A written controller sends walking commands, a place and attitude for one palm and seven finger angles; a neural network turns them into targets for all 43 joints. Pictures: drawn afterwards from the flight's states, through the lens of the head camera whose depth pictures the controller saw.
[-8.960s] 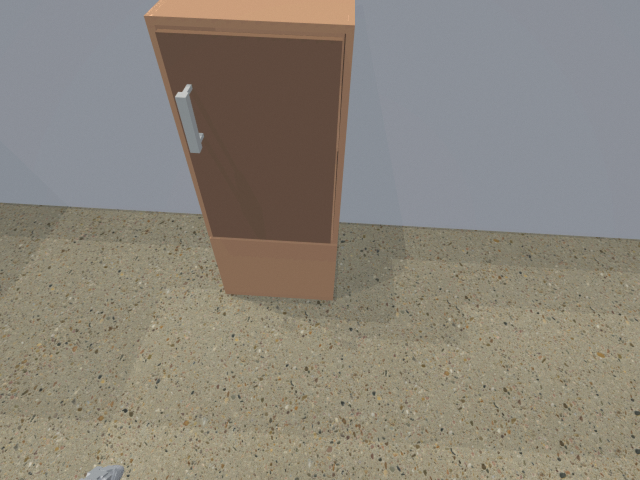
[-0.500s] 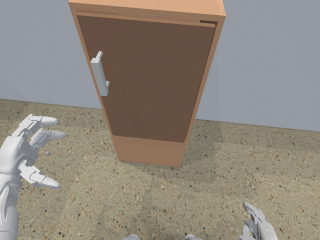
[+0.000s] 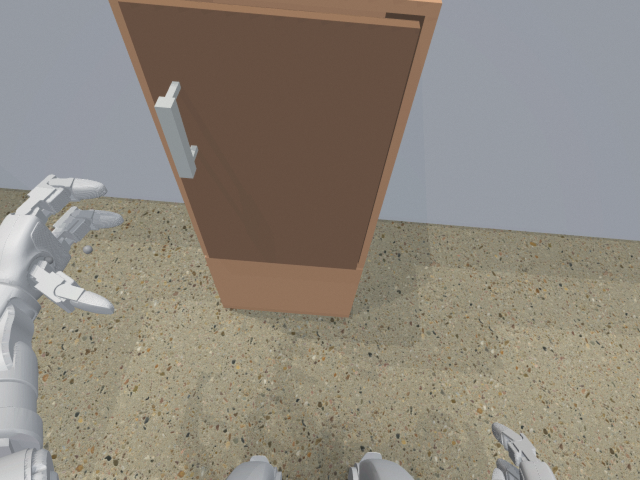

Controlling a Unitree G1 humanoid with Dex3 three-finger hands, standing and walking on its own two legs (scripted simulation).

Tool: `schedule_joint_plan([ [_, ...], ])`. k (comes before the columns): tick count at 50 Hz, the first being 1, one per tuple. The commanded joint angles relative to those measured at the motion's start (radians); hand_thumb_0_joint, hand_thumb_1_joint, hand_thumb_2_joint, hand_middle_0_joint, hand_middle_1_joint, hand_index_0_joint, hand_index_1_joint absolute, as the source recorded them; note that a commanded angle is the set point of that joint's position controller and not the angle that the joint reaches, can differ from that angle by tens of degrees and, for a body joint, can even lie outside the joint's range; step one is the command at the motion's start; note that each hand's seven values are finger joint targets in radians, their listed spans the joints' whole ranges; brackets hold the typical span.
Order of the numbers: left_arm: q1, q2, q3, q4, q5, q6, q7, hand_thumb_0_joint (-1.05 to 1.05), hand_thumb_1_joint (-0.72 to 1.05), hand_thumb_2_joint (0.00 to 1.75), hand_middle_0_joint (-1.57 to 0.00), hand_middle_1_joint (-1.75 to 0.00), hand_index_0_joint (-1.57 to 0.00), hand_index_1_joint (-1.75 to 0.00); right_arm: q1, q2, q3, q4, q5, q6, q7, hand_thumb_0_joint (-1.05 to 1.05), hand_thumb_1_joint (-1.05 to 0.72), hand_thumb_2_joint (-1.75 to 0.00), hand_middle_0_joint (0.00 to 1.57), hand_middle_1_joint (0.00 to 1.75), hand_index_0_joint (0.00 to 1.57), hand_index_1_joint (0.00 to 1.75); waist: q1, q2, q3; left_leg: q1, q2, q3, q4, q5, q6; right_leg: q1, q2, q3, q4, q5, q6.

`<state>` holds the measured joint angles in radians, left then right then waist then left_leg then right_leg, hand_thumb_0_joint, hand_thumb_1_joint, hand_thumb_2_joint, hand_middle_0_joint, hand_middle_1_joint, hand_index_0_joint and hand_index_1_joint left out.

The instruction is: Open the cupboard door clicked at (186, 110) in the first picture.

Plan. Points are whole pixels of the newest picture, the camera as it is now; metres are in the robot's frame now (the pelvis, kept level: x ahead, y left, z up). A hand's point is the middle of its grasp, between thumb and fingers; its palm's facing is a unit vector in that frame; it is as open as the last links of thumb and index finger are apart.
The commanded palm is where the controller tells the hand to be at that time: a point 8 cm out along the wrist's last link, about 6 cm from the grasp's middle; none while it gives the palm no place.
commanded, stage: move the hooked fingers beside the handle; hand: left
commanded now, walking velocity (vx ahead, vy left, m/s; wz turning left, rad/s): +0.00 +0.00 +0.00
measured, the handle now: (181, 131) +0.58 +0.23 +0.06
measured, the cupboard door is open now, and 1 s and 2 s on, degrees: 0 0 0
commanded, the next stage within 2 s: slide the fingers in behind the handle in 1.98 s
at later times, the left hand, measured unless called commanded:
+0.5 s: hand (95, 204) +0.43 +0.30 +0.06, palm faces -0.02 -1.00 +0.01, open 14.0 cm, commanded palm +0.42 +0.35 +0.07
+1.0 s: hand (113, 162) +0.50 +0.30 +0.07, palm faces -0.03 -1.00 -0.01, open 14.0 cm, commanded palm +0.50 +0.34 +0.06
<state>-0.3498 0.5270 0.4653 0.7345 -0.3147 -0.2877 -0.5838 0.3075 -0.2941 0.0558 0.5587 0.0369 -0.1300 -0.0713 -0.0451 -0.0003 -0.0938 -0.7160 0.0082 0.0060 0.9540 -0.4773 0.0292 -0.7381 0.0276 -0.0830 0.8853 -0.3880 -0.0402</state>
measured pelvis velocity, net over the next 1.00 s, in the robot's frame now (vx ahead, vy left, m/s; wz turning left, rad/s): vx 0.00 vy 0.02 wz -0.03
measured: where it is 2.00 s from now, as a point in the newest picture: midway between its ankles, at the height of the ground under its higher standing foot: outside the picture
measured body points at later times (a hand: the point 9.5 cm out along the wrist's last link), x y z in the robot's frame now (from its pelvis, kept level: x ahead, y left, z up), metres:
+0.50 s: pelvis +0.00 +0.01 -0.01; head +0.11 +0.04 +0.43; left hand +0.42 +0.36 +0.07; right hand +0.06 -0.27 -0.10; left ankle -0.01 +0.10 -0.69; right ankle +0.02 -0.10 -0.69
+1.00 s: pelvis +0.00 +0.02 -0.02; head +0.15 +0.06 +0.41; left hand +0.50 +0.36 +0.07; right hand +0.00 -0.25 -0.11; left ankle -0.01 +0.10 -0.69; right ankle +0.02 -0.10 -0.69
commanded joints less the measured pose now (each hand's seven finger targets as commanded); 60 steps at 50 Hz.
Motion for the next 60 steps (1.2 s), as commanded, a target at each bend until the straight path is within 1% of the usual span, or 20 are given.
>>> schedule_joint_plan([
  [1, -0.3, 0.317, 0.089, -0.128, -0.009, -0.061, 0.008, 0.0, -0.5, 0.3, -0.3, -1.2, -0.3, -1.2, 0.053, -0.163, -0.074, -0.118, 0.005, -0.023, -0.001, 0.0, -0.9, -0.9, 0.2, 0.3, 0.2, 0.3, 0.005, 0.087, -0.319, 0.074, -0.006, -0.029, -0.134, 0.331, -0.005, 0.234, 0.0, 0.082, -0.082, 0.257, 0.008],
  [4, -0.323, 0.328, 0.095, -0.137, -0.003, -0.088, 0.01, 0.0, -0.5, 0.3, -0.3, -1.2, -0.3, -1.2, 0.071, -0.162, -0.079, -0.114, 0.003, -0.01, 0.003, 0.0, -0.9, -0.9, 0.2, 0.3, 0.2, 0.3, 0.007, 0.117, -0.376, 0.11, -0.004, -0.028, -0.129, 0.386, -0.006, 0.242, 0.005, 0.08, -0.071, 0.295, 0.007],
  [7, -0.382, 0.366, 0.12, -0.073, -0.002, -0.1, 0.007, 0.0, -0.5, 0.3, -0.3, -1.2, -0.3, -1.2, 0.09, -0.171, -0.081, -0.093, 0.001, 0.006, 0.0, 0.0, -0.9, -0.9, 0.2, 0.3, 0.2, 0.3, -0.011, 0.071, -0.354, 0.074, 0.0, -0.029, -0.118, 0.375, -0.001, 0.239, 0.008, 0.085, -0.073, 0.298, 0.01],
  [11, -0.433, 0.381, 0.107, -0.02, 0.021, -0.106, -0.006, 0.0, -0.5, 0.3, -0.3, -1.2, -0.3, -1.2, 0.104, -0.171, -0.08, -0.084, 0.001, 0.025, 0.001, 0.0, -0.9, -0.9, 0.2, 0.3, 0.2, 0.3, -0.019, 0.134, -0.359, 0.085, 0.0, -0.026, -0.118, 0.372, -0.002, 0.206, 0.006, 0.084, -0.073, 0.285, 0.01],
  [13, -0.5, 0.419, 0.123, -0.023, 0.026, -0.121, -0.012, 0.0, -0.5, 0.3, -0.3, -1.2, -0.3, -1.2, 0.116, -0.176, -0.082, -0.075, -0.002, 0.036, 0.0, 0.0, -0.9, -0.9, 0.2, 0.3, 0.2, 0.3, -0.023, 0.134, -0.391, 0.111, 0.005, -0.038, -0.113, 0.412, -0.003, 0.206, 0.011, 0.08, -0.063, 0.304, 0.007],
  [14, -0.477, 0.386, 0.102, 0.006, 0.026, -0.119, -0.017, 0.0, -0.5, 0.3, -0.3, -1.2, -0.3, -1.2, 0.117, -0.173, -0.082, -0.078, -0.001, 0.04, 0.002, 0.0, -0.9, -0.9, 0.2, 0.3, 0.2, 0.3, -0.024, 0.143, -0.392, 0.122, 0.003, -0.034, -0.111, 0.415, -0.003, 0.192, 0.012, 0.079, -0.066, 0.3, 0.008],
  [16, -0.504, 0.426, 0.129, 0.046, 0.03, -0.12, -0.016, 0.0, -0.5, 0.3, -0.3, -1.2, -0.3, -1.2, 0.128, -0.18, -0.082, -0.068, -0.003, 0.052, 0.002, 0.0, -0.9, -0.9, 0.2, 0.3, 0.2, 0.3, -0.027, 0.134, -0.382, 0.108, 0.007, -0.037, -0.108, 0.409, -0.003, 0.177, 0.012, 0.075, -0.065, 0.293, 0.007],
  [21, -0.645, 0.454, 0.102, 0.159, 0.067, -0.123, -0.02, 0.0, -0.5, 0.3, -0.3, -1.2, -0.3, -1.2, 0.146, -0.189, -0.076, -0.056, -0.008, 0.079, 0.001, 0.0, -0.9, -0.9, 0.2, 0.3, 0.2, 0.3, -0.059, 0.13, -0.354, 0.066, 0.009, -0.041, -0.09, 0.356, 0.001, 0.118, 0.013, 0.075, -0.055, 0.245, 0.009],
  [23, -0.697, 0.498, 0.117, 0.162, 0.079, -0.135, -0.021, 0.0, -0.5, 0.3, -0.3, -1.2, -0.3, -1.2, 0.161, -0.195, -0.074, -0.053, -0.011, 0.092, 0.0, 0.0, -0.9, -0.9, 0.2, 0.3, 0.2, 0.3, -0.06, 0.154, -0.395, 0.095, 0.013, -0.05, -0.079, 0.402, -0.004, 0.104, 0.017, 0.072, -0.04, 0.26, 0.006],
  [24, -0.703, 0.472, 0.097, 0.18, 0.082, -0.134, -0.023, 0.0, -0.5, 0.3, -0.3, -1.2, -0.3, -1.2, 0.162, -0.191, -0.075, -0.052, -0.012, 0.097, 0.002, 0.0, -0.9, -0.9, 0.2, 0.3, 0.2, 0.3, -0.067, 0.171, -0.4, 0.104, 0.013, -0.049, -0.072, 0.404, -0.005, 0.085, 0.017, 0.07, -0.038, 0.255, 0.007],
  [34, -0.742, 0.545, 0.14, 0.196, 0.106, -0.124, -0.01, 0.0, -0.5, 0.3, -0.3, -1.2, -0.3, -1.2, 0.212, -0.204, -0.08, -0.042, -0.025, 0.151, 0.017, 0.0, -0.9, -0.9, 0.2, 0.3, 0.2, 0.3, -0.062, 0.206, -0.487, 0.2, 0.031, -0.081, -0.048, 0.593, -0.029, 0.036, 0.027, 0.048, -0.024, 0.298, 0.01],
  [37, -0.821, 0.498, 0.09, 0.223, 0.113, -0.119, 0.0, 0.0, -0.5, 0.3, -0.3, -1.2, -0.3, -1.2, 0.221, -0.202, -0.074, -0.033, -0.025, 0.165, 0.016, 0.0, -0.9, -0.9, 0.2, 0.3, 0.2, 0.3, -0.098, 0.208, -0.435, 0.197, 0.036, -0.087, -0.045, 0.564, -0.027, -0.028, 0.031, 0.042, -0.026, 0.264, 0.01],
  [39, -0.815, 0.557, 0.13, 0.254, 0.126, -0.116, 0.013, 0.0, -0.5, 0.3, -0.3, -1.2, -0.3, -1.2, 0.232, -0.212, -0.078, -0.029, -0.028, 0.171, 0.015, 0.0, -0.9, -0.9, 0.2, 0.3, 0.2, 0.3, -0.091, 0.181, -0.443, 0.173, 0.034, -0.089, -0.048, 0.531, -0.026, -0.004, 0.032, 0.044, -0.029, 0.254, 0.011],
  [40, -0.855, 0.536, 0.099, 0.249, 0.133, -0.116, 0.015, 0.0, -0.5, 0.3, -0.3, -1.2, -0.3, -1.2, 0.232, -0.209, -0.071, -0.027, -0.027, 0.174, 0.014, 0.0, -0.9, -0.9, 0.2, 0.3, 0.2, 0.3, -0.11, 0.196, -0.433, 0.165, 0.034, -0.087, -0.048, 0.511, -0.025, -0.025, 0.03, 0.042, -0.029, 0.243, 0.013],
  [44, -0.912, 0.586, 0.115, 0.285, 0.157, -0.118, 0.027, 0.0, -0.5, 0.3, -0.3, -1.2, -0.3, -1.2, 0.253, -0.215, -0.067, -0.016, -0.034, 0.182, 0.012, 0.0, -0.9, -0.9, 0.2, 0.3, 0.2, 0.3, -0.117, 0.223, -0.451, 0.173, 0.036, -0.098, -0.033, 0.532, -0.03, -0.039, 0.033, 0.042, -0.022, 0.244, 0.009],
  [47, -0.961, 0.586, 0.094, 0.325, 0.168, -0.11, 0.031, 0.0, -0.5, 0.3, -0.3, -1.2, -0.3, -1.2, 0.264, -0.218, -0.06, -0.01, -0.035, 0.19, 0.009, 0.0, -0.9, -0.9, 0.2, 0.3, 0.2, 0.3, -0.141, 0.217, -0.43, 0.161, 0.039, -0.106, -0.025, 0.532, -0.03, -0.073, 0.034, 0.035, -0.015, 0.236, 0.009],
  [49, -0.976, 0.607, 0.097, 0.333, 0.181, -0.106, 0.031, 0.0, -0.5, 0.3, -0.3, -1.2, -0.3, -1.2, 0.271, -0.22, -0.058, -0.011, -0.037, 0.196, 0.011, 0.0, -0.9, -0.9, 0.2, 0.3, 0.2, 0.3, -0.139, 0.255, -0.453, 0.17, 0.039, -0.104, -0.019, 0.529, -0.033, -0.081, 0.033, 0.037, -0.016, 0.228, 0.01],
  [54, -1.024, 0.657, 0.108, 0.349, 0.203, -0.089, 0.04, 0.0, -0.5, 0.3, -0.3, -1.2, -0.3, -1.2, 0.298, -0.225, -0.05, -0.012, -0.041, 0.209, 0.01, 0.0, -0.9, -0.9, 0.2, 0.3, 0.2, 0.3, -0.155, 0.259, -0.502, 0.172, 0.043, -0.11, 0.009, 0.591, -0.032, -0.086, 0.035, 0.037, -0.002, 0.266, 0.015],
  [59, -1.088, 0.716, 0.113, 0.397, 0.229, -0.062, 0.051, 0.0, -0.5, 0.3, -0.3, -1.2, -0.3, -1.2, 0.313, -0.229, -0.034, -0.016, -0.041, 0.221, 0.007, 0.0, -0.9, -0.9, 0.2, 0.3, 0.2, 0.3, -0.186, 0.247, -0.482, 0.089, 0.041, -0.101, 0.033, 0.544, -0.014, -0.081, 0.039, 0.039, 0.006, 0.28, 0.019],
  [60, -1.085, 0.743, 0.126, 0.383, 0.236, -0.062, 0.052, 0.0, -0.5, 0.3, -0.3, -1.2, -0.3, -1.2, 0.318, -0.23, -0.034, -0.017, -0.044, 0.223, 0.008, 0.0, -0.9, -0.9, 0.2, 0.3, 0.2, 0.3, -0.176, 0.257, -0.5, 0.084, 0.04, -0.1, 0.035, 0.551, -0.014, -0.06, 0.038, 0.04, 0.01, 0.291, 0.019],
])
